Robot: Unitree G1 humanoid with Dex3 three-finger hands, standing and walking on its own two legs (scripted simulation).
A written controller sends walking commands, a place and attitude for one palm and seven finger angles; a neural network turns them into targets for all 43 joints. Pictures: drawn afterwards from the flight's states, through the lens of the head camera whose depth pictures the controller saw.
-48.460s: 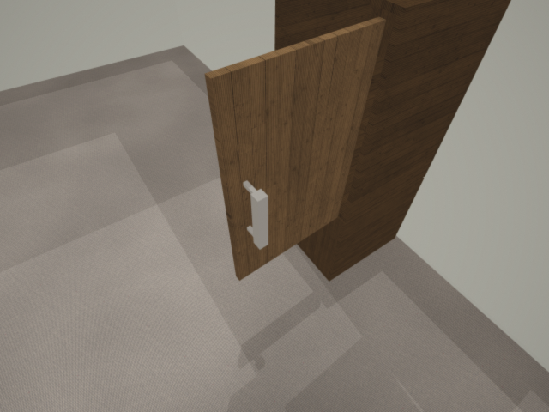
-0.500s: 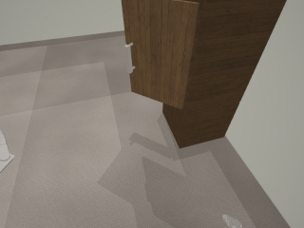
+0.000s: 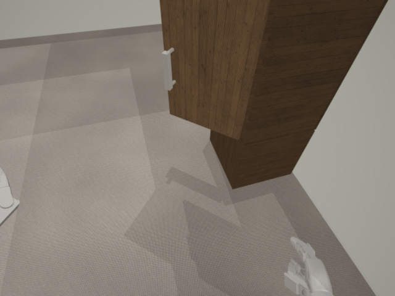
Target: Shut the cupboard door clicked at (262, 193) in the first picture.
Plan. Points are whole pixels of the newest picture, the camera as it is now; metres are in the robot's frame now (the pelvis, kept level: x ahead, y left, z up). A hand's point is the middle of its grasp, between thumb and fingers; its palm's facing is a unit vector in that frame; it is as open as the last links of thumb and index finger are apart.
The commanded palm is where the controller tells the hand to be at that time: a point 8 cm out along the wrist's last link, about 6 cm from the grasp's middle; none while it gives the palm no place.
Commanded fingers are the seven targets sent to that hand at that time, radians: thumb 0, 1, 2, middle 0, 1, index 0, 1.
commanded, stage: stop stepping back and stand still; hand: left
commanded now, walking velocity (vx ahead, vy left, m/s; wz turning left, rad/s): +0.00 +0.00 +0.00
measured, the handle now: (170, 69) +0.94 +0.16 -0.06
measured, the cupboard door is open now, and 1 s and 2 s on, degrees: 45 45 45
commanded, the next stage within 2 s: let the arm hang, fingers relaxed in 0.58 s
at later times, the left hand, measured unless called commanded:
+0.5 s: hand out of the picture +0.18 +0.29 +0.16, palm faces +0.45 -0.78 -0.45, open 7.4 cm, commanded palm +0.12 +0.33 +0.18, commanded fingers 0.00 0.90 0.90 -0.20 -0.30 -0.20 -0.30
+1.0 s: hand out of the picture +0.03 +0.20 -0.16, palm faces +0.01 -0.98 -0.18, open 7.2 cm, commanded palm none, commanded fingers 0.00 0.90 0.90 -0.20 -0.30 -0.20 -0.30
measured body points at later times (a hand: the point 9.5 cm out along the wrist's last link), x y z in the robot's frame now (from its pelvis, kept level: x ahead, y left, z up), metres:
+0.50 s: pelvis -0.02 +0.03 +0.00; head -0.02 +0.03 +0.45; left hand +0.15 +0.33 +0.18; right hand +0.14 -0.21 -0.08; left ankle +0.01 +0.12 -0.74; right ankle -0.02 -0.09 -0.74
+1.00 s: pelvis -0.04 +0.02 +0.00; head -0.01 +0.03 +0.45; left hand +0.03 +0.25 -0.15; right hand +0.04 -0.24 -0.13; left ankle +0.01 +0.12 -0.74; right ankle -0.02 -0.09 -0.74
